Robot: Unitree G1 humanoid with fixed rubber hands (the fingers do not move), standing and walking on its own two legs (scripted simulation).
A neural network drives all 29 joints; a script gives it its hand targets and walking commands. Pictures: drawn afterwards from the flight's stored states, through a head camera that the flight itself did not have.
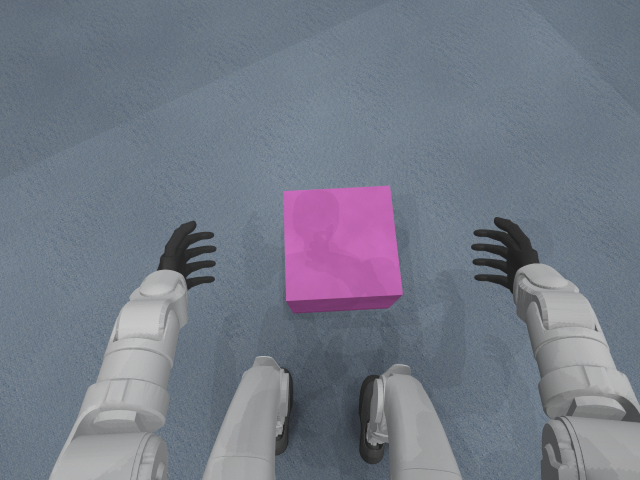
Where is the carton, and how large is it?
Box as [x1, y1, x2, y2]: [283, 186, 402, 313]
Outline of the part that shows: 389,186 283,191 286,301 293,313 386,308 402,294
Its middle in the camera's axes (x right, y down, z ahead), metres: +0.05 +0.04 +1.02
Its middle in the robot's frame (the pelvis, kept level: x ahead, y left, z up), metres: +0.53 +0.00 -0.57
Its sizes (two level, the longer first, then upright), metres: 0.272 0.264 0.216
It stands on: the floor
